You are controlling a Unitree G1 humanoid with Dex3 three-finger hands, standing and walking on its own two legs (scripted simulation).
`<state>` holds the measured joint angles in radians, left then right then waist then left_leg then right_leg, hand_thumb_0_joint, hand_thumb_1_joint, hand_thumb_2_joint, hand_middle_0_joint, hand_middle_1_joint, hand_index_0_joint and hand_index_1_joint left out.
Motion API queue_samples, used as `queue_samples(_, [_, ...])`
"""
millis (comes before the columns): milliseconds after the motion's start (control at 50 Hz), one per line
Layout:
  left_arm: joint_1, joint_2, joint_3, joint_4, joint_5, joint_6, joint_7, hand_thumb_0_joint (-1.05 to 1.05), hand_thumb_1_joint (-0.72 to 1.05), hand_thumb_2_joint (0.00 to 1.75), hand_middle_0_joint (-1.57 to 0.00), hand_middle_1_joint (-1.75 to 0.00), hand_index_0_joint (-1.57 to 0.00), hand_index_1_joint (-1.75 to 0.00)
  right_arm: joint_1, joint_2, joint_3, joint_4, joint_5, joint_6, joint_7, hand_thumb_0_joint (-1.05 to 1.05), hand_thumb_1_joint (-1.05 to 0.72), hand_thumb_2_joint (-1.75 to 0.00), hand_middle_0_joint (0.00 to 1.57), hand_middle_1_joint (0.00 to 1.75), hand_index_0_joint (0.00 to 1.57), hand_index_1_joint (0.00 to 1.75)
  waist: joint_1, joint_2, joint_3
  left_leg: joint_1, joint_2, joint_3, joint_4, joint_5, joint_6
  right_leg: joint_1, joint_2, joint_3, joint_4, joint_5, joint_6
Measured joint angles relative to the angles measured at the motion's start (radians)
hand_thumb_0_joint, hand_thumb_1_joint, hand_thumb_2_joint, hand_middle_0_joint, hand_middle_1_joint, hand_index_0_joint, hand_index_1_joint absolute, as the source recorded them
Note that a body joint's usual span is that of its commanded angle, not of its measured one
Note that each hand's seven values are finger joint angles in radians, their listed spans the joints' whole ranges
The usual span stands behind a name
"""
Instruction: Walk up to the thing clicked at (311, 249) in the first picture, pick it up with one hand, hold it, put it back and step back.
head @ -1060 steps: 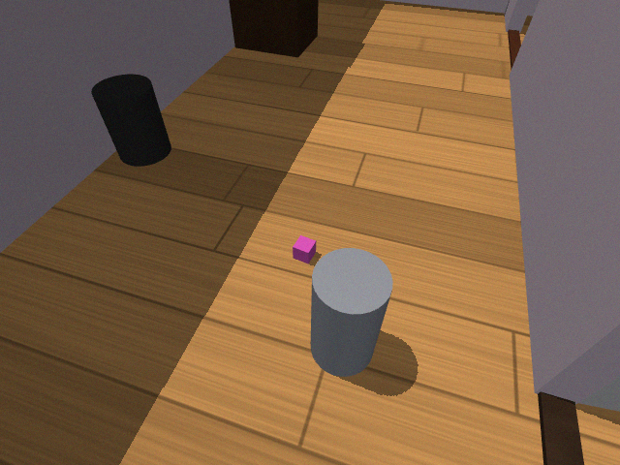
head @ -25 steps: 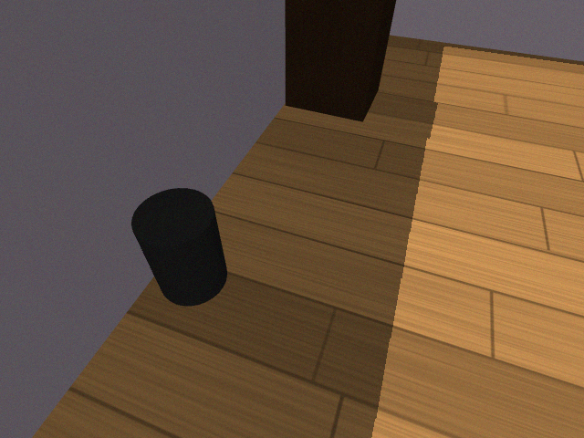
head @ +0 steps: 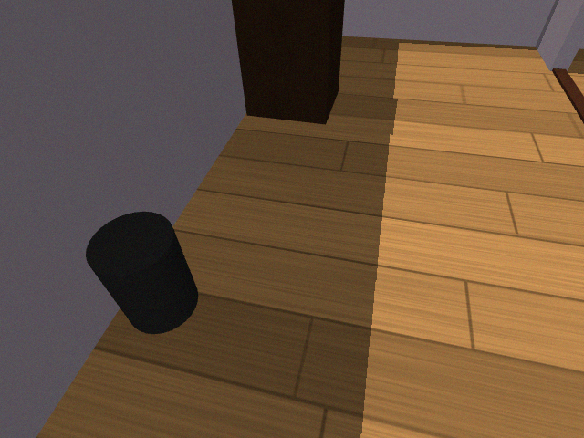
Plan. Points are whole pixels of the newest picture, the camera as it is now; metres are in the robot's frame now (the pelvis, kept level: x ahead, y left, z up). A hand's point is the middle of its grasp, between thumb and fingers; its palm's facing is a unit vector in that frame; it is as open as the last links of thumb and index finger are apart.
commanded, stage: walk up
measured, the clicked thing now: out of the picture +0.12 -0.40 -0.73
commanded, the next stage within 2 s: none
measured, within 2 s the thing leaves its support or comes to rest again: neither
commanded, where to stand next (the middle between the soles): +0.73 -0.03 m, yaw -6 degrees
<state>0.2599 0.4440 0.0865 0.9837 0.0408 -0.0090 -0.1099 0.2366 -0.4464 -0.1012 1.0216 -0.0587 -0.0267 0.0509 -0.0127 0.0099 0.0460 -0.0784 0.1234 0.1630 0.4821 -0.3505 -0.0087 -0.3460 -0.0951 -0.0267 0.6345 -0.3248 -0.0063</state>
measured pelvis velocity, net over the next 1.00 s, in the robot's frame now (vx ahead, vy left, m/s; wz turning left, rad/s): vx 0.39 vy -0.05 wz -0.10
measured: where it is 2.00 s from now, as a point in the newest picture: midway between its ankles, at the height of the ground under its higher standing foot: (298, 302)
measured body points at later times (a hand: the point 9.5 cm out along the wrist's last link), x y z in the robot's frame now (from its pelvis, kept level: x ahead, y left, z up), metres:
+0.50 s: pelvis +0.19 +0.00 -0.01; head +0.21 +0.02 +0.44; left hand +0.26 +0.32 -0.13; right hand +0.25 -0.33 -0.10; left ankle +0.24 +0.12 -0.73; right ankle +0.12 -0.13 -0.67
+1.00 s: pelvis +0.39 -0.05 +0.00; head +0.41 -0.07 +0.45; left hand +0.51 +0.26 -0.09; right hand +0.41 -0.37 -0.13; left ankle +0.44 +0.09 -0.68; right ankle +0.41 -0.16 -0.73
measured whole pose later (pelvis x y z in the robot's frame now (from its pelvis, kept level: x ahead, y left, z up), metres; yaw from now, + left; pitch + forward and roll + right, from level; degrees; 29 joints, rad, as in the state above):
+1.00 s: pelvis +0.39 -0.05 +0.00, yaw -6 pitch -3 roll -1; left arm 0.28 0.39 0.04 0.83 0.01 -0.09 -0.05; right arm 0.31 -0.43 -0.05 0.86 -0.01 -0.03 0.06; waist 0.00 0.08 0.08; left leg -0.48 0.09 0.00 0.99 -0.33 0.01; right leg -0.25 0.01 -0.06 0.55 -0.25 -0.04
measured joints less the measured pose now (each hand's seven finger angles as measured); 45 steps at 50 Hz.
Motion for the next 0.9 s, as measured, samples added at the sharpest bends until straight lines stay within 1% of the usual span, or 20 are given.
queue_samples(40, [0.026,0.017,0.015,-0.019,0.003,-0.024,0.012,0.01,0.9,0.89,-0.2,-0.3,-0.2,-0.3,0.008,-0.013,-0.001,-0.004,-0.002,0.018,-0.005,0.01,-0.9,-0.89,0.21,0.3,0.21,0.3,0.009,0.012,-0.004,-0.067,0.024,-0.045,0.21,-0.165,0.028,0.006,0.025,-0.01,0.01,0.073,0.008])
queue_samples(60, [0.034,0.015,0.019,-0.026,0.006,-0.03,0.023,0.01,0.9,0.89,-0.2,-0.3,-0.2,-0.3,0.007,-0.016,0.0,-0.003,0.003,0.03,-0.008,0.01,-0.9,-0.89,0.2,0.3,0.21,0.3,0.018,0.023,-0.003,-0.121,0.012,-0.096,0.344,-0.196,0.028,0.002,0.04,-0.019,0.044,0.057,0.006])
queue_samples(100, [0.053,-0.004,0.011,-0.033,-0.002,-0.031,0.038,0.01,0.9,0.89,-0.2,-0.3,-0.2,-0.3,-0.005,-0.02,0.003,-0.001,0.016,0.043,-0.004,0.01,-0.9,-0.89,0.2,0.3,0.2,0.3,0.038,0.045,0.0,-0.212,-0.025,-0.152,0.526,-0.15,0.023,0.031,0.067,-0.025,0.033,0.034,-0.009])
queue_samples(140, [0.071,-0.026,-0.004,-0.031,-0.009,-0.031,0.043,0.01,0.9,0.89,-0.2,-0.3,-0.2,-0.3,-0.018,-0.02,0.009,-0.014,0.027,0.035,0.003,0.01,-0.9,-0.89,0.2,0.3,0.2,0.3,0.048,0.063,0.003,-0.283,-0.038,-0.153,0.581,-0.078,0.022,0.081,0.09,-0.026,-0.03,0.044,-0.021])
queue_samples(180, [0.09,-0.041,-0.017,-0.031,-0.014,-0.033,0.044,0.01,0.9,0.89,-0.2,-0.3,-0.2,-0.3,-0.023,-0.012,0.015,-0.036,0.032,0.022,0.012,0.01,-0.91,-0.89,0.2,0.3,0.2,0.3,0.054,0.067,0.003,-0.337,-0.039,-0.144,0.557,-0.027,0.019,0.127,0.104,-0.023,-0.096,0.06,-0.025])
queue_samples(260, [0.117,-0.046,-0.027,-0.045,-0.016,-0.043,0.044,0.01,0.9,0.89,-0.21,-0.3,-0.2,-0.3,-0.021,0.013,0.024,-0.081,0.027,0.01,0.035,0.01,-0.9,-0.89,0.2,0.3,0.2,0.3,0.061,0.046,0.003,-0.386,-0.027,-0.142,0.394,0.013,0.008,0.188,0.117,-0.011,-0.166,0.056,-0.029])
queue_samples(360, [0.117,-0.03,-0.032,-0.07,-0.013,-0.051,0.043,0.01,0.9,0.89,-0.21,-0.3,-0.2,-0.3,-0.005,0.028,0.027,-0.105,0.022,0.0,0.042,0.01,-0.9,-0.89,0.2,0.3,0.21,0.3,0.059,0.016,0.0,-0.355,-0.012,-0.139,0.192,0.062,0.01,0.234,0.116,-0.007,-0.146,-0.019,-0.005])
queue_samples(380, [0.116,-0.025,-0.034,-0.075,-0.013,-0.05,0.043,0.01,0.9,0.89,-0.21,-0.3,-0.2,-0.3,0.0,0.028,0.026,-0.109,0.021,-0.005,0.041,0.01,-0.9,-0.89,0.2,0.3,0.21,0.3,0.055,0.008,-0.002,-0.331,-0.017,-0.13,0.148,0.076,0.013,0.236,0.111,-0.005,-0.12,-0.049,0.001])
queue_samples(400, [0.113,-0.018,-0.035,-0.079,-0.013,-0.049,0.045,0.01,0.9,0.89,-0.21,-0.3,-0.2,-0.3,0.0,0.031,0.023,-0.113,0.02,-0.014,0.037,0.01,-0.9,-0.89,0.2,0.3,0.21,0.3,0.05,-0.012,0.001,-0.312,-0.032,-0.117,0.128,0.137,0.013,0.228,0.093,0.003,-0.071,-0.088,0.001])
queue_samples(420, [0.106,-0.013,-0.034,-0.079,-0.014,-0.046,0.05,0.01,0.9,0.89,-0.21,-0.3,-0.2,-0.3,-0.004,0.036,0.021,-0.119,0.017,-0.026,0.031,0.01,-0.9,-0.89,0.2,0.3,0.21,0.3,0.046,-0.037,0.009,-0.301,-0.047,-0.094,0.141,0.149,0.012,0.199,0.07,0.018,0.02,-0.114,-0.011])
queue_samples(480, [0.066,-0.012,-0.045,-0.065,-0.021,-0.036,0.066,0.01,0.9,0.89,-0.21,-0.3,-0.2,-0.3,0.008,0.049,0.023,-0.147,0.032,-0.05,0.017,0.01,-0.9,-0.89,0.2,0.3,0.21,0.3,0.007,-0.049,0.019,-0.262,-0.052,-0.079,0.155,0.093,0.016,0.053,0.116,0.084,0.356,-0.136,-0.034])
queue_samples(520, [0.041,-0.001,-0.047,-0.072,-0.029,-0.043,0.067,0.01,0.9,0.89,-0.21,-0.3,-0.2,-0.3,0.031,0.06,0.035,-0.156,0.042,-0.052,0.01,0.01,-0.9,-0.89,0.2,0.3,0.21,0.3,-0.007,-0.064,0.022,-0.207,-0.056,-0.068,0.106,0.088,0.018,-0.027,0.118,0.086,0.447,-0.094,-0.034])
queue_samples(560, [0.02,0.006,-0.043,-0.086,-0.034,-0.05,0.063,0.01,0.9,0.89,-0.21,-0.3,-0.2,-0.3,0.056,0.063,0.044,-0.158,0.046,-0.053,0.006,0.01,-0.9,-0.89,0.2,0.3,0.21,0.3,-0.015,-0.07,0.023,-0.156,-0.059,-0.056,0.056,0.087,0.017,-0.087,0.099,0.076,0.426,-0.058,-0.023])
queue_samples(620, [-0.014,0.008,-0.039,-0.108,-0.035,-0.049,0.05,0.01,0.9,0.89,-0.2,-0.3,-0.2,-0.3,0.089,0.054,0.049,-0.161,0.042,-0.05,0.003,0.01,-0.9,-0.89,0.21,0.3,0.21,0.3,-0.028,-0.062,0.031,-0.091,-0.06,-0.044,0.008,0.072,0.015,-0.14,0.063,0.053,0.301,-0.026,-0.003])
queue_samples(680, [-0.047,0.003,-0.035,-0.123,-0.029,-0.046,0.036,0.01,0.9,0.89,-0.2,-0.3,-0.2,-0.3,0.114,0.036,0.048,-0.165,0.04,-0.046,0.005,0.01,-0.9,-0.89,0.21,0.3,0.21,0.3,-0.04,-0.042,0.043,-0.044,-0.056,-0.035,-0.005,0.038,0.005,-0.153,0.036,0.024,0.145,0.052,-0.002])
queue_samples(720, [-0.062,-0.002,-0.032,-0.127,-0.027,-0.047,0.029,0.01,0.9,0.89,-0.2,-0.3,-0.2,-0.3,0.129,0.023,0.045,-0.166,0.042,-0.039,0.007,0.01,-0.9,-0.89,0.21,0.3,0.21,0.3,-0.049,-0.024,0.047,-0.022,-0.049,-0.033,0.015,-0.001,-0.007,-0.134,0.035,0.01,0.056,0.101,-0.009])
queue_samples(760, [-0.066,-0.002,-0.029,-0.132,-0.025,-0.053,0.026,0.01,0.9,0.89,-0.2,-0.3,-0.2,-0.3,0.147,0.012,0.043,-0.168,0.044,-0.029,0.007,0.01,-0.9,-0.89,0.21,0.3,0.21,0.3,-0.053,-0.007,0.041,-0.013,-0.036,-0.036,0.073,-0.064,-0.015,-0.086,0.047,-0.01,-0.022,0.133,-0.02])
queue_samples(800, [-0.07,-0.003,-0.019,-0.141,-0.022,-0.071,0.035,0.01,0.9,0.89,-0.2,-0.3,-0.2,-0.3,0.155,0.009,0.044,-0.165,0.047,-0.018,0.001,0.01,-0.9,-0.89,0.21,0.3,0.21,0.3,-0.046,0.013,0.043,-0.059,-0.014,-0.066,0.249,-0.123,0.013,-0.06,0.072,-0.02,-0.013,0.158,-0.025])
queue_samples(860, [-0.068,-0.026,-0.028,-0.153,-0.034,-0.079,0.05,0.01,0.9,0.89,-0.2,-0.3,-0.2,-0.3,0.127,0.012,0.051,-0.144,0.052,0.005,-0.009,0.01,-0.9,-0.89,0.2,0.3,0.21,0.3,-0.026,0.04,0.053,-0.196,-0.054,-0.151,0.571,-0.121,0.038,-0.035,0.085,-0.03,0.04,0.086,-0.033])
queue_samples(900, [-0.05,-0.045,-0.039,-0.157,-0.039,-0.079,0.056,0.01,0.9,0.89,-0.2,-0.3,-0.2,-0.3,0.106,0.01,0.054,-0.141,0.056,0.007,-0.008,0.01,-0.9,-0.89,0.2,0.3,0.21,0.3,-0.014,0.056,0.05,-0.277,-0.062,-0.162,0.639,-0.081,0.042,0.007,0.09,-0.032,0.003,0.079,-0.035])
